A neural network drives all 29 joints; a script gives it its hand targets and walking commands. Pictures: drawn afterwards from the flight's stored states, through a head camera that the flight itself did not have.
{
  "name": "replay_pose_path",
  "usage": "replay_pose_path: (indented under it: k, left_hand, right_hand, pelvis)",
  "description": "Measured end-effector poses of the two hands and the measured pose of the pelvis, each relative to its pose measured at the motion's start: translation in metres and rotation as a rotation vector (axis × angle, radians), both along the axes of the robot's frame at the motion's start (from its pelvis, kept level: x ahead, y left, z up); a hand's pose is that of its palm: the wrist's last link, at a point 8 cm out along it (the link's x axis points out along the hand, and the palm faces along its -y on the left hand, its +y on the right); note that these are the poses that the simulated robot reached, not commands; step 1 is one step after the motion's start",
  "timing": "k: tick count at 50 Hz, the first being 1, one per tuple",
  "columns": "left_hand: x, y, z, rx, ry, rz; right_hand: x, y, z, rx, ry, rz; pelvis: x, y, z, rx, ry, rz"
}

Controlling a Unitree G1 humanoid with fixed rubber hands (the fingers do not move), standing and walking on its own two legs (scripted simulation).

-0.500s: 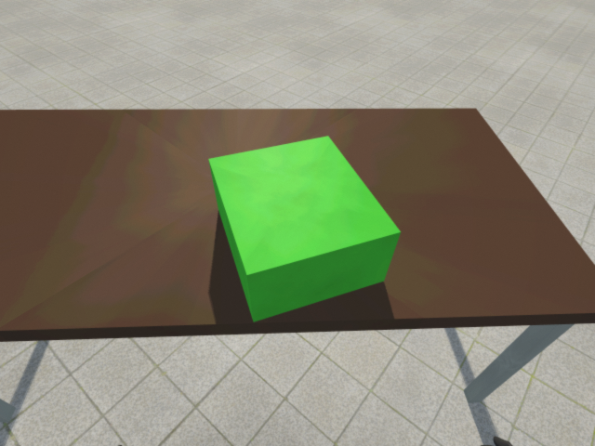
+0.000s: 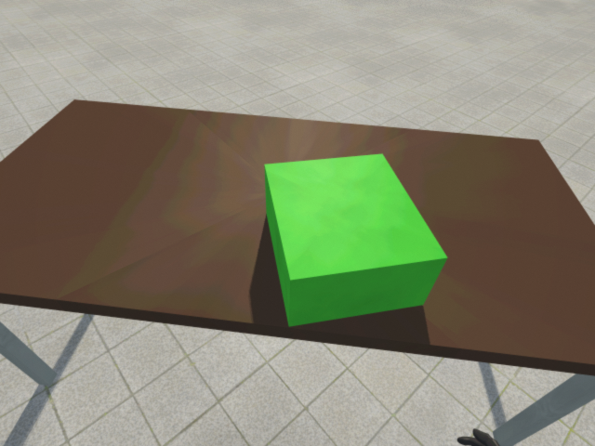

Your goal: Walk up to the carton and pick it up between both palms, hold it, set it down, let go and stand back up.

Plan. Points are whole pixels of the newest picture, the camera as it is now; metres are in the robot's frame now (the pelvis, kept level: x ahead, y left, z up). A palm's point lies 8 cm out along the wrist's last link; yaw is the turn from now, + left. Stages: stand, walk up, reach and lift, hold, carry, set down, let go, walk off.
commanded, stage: walk up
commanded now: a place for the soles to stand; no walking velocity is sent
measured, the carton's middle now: (340, 231) +0.57 -0.06 -0.06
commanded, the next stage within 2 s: none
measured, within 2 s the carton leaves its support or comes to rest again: neither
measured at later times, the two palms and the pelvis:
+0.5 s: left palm out of the picture +0.09 +0.19 -0.10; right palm out of the picture +0.13 -0.37 -0.12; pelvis +0.04 -0.09 -0.01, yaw +3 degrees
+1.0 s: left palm out of the picture +0.16 +0.19 -0.09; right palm (532, 404) +0.25 -0.33 -0.08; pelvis +0.09 -0.08 +0.00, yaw +1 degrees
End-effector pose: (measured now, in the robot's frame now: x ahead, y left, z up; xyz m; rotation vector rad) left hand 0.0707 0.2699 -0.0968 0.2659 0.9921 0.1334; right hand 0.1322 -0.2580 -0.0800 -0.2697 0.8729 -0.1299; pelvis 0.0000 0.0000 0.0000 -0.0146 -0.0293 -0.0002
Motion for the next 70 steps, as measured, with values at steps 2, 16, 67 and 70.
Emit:
replay_pose_path:
  k: [2, 16, 67, 70]
  left_hand:
    - [0.001, 0.001, 0.000, 0.000, -0.003, 0.008]
    - [0.023, -0.029, 0.003, 0.028, 0.040, -0.040]
    - [0.113, -0.074, 0.011, 0.020, -0.019, -0.027]
    - [0.112, -0.074, 0.010, 0.018, -0.014, -0.032]
  right_hand:
    - [0.004, 0.001, 0.000, -0.002, 0.000, 0.011]
    - [-0.044, -0.074, -0.004, -0.125, 0.155, -0.083]
    - [0.080, -0.074, -0.012, 0.022, 0.091, -0.017]
    - [0.075, -0.074, -0.012, 0.022, 0.094, -0.027]
  pelvis:
    - [0.001, 0.000, 0.000, -0.001, 0.000, 0.008]
    - [0.019, -0.044, 0.001, 0.008, 0.008, 0.005]
    - [0.096, -0.069, 0.005, 0.016, 0.010, -0.027]
    - [0.094, -0.068, 0.005, 0.017, 0.008, -0.034]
